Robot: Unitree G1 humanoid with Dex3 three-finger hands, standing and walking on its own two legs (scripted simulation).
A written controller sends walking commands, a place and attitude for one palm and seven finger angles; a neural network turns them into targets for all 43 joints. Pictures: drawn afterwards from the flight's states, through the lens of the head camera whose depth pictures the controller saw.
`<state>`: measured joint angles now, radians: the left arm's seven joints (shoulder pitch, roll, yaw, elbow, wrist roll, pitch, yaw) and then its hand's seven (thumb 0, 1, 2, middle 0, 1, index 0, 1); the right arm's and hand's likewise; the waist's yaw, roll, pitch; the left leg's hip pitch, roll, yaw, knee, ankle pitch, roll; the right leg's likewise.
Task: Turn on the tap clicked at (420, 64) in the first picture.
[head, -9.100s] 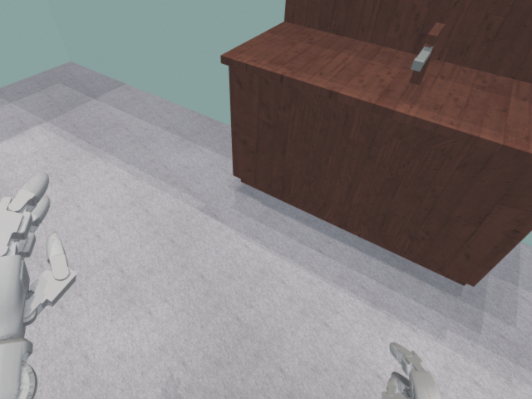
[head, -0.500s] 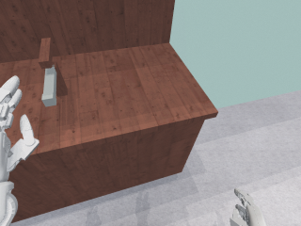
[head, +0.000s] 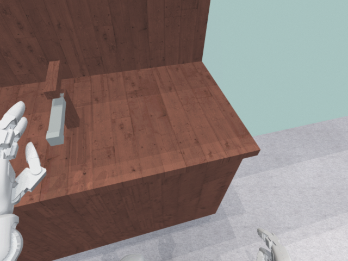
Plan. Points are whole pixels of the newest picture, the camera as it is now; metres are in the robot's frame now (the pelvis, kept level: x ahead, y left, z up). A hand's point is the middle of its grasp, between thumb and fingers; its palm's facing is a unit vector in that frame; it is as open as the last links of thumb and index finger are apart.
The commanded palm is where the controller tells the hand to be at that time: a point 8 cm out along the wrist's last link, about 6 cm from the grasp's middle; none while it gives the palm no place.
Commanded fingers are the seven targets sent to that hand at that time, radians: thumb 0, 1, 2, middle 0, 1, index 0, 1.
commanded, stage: come to a stop and stand still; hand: left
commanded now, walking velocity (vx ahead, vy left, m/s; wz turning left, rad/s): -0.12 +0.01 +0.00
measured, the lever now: (55, 137) +0.35 +0.31 +0.08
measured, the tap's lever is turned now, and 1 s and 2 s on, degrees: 0 0 0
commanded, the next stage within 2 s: look again from close up in 1.26 s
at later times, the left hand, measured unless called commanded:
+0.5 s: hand (38, 166) +0.23 +0.25 +0.16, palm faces +0.38 -0.86 -0.35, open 7.4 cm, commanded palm +0.18 +0.29 +0.18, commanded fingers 0.00 0.90 0.90 -0.20 -0.30 -0.20 -0.30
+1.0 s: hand (0, 173) +0.22 +0.32 +0.15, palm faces +0.42 -0.84 -0.34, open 7.4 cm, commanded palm +0.15 +0.33 +0.18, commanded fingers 0.00 0.90 0.90 -0.20 -0.30 -0.20 -0.30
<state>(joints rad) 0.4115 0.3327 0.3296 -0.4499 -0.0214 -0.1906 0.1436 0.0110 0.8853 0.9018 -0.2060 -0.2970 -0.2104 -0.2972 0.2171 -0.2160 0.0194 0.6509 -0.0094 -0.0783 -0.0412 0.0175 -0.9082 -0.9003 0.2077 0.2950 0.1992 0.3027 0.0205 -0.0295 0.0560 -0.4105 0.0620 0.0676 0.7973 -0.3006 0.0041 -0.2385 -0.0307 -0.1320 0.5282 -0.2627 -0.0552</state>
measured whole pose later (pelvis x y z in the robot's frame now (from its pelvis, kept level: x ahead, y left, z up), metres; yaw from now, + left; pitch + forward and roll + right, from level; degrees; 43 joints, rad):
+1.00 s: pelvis -0.01 +0.05 +0.00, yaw +1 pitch +0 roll -2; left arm 0.36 0.46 0.36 -0.42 -0.07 -0.26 0.15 0.02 0.88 0.90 -0.21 -0.30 -0.21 -0.30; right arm 0.29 -0.23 0.03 0.66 0.00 -0.23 0.02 0.02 -0.91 -0.90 0.20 0.29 0.20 0.30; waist 0.04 -0.08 0.09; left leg -0.38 -0.01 0.02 0.55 -0.18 0.04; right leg -0.29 -0.05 -0.11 0.53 -0.24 0.01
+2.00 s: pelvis +0.00 +0.02 +0.00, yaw +0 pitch -1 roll -1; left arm 0.24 0.48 0.40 -0.37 -0.03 -0.24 0.04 0.01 0.88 0.90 -0.21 -0.30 -0.21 -0.30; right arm 0.20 -0.18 0.03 0.60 0.00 -0.19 -0.03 0.02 -0.91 -0.90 0.21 0.29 0.20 0.30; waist 0.08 -0.04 0.06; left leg -0.32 0.04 0.02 0.49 -0.16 0.01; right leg -0.23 0.01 -0.10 0.44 -0.20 -0.02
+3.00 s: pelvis +0.03 +0.06 +0.01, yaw -2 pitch +0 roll -2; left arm 0.40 0.36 0.33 -0.45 -0.05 -0.19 0.11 0.01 0.89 0.90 -0.20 -0.30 -0.21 -0.30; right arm 0.19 -0.19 0.03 0.57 0.01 -0.11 -0.04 0.02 -0.91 -0.90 0.21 0.29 0.20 0.30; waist 0.03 -0.02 0.04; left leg -0.25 0.01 0.07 0.46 -0.21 0.05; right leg -0.15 -0.02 -0.06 0.37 -0.21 0.03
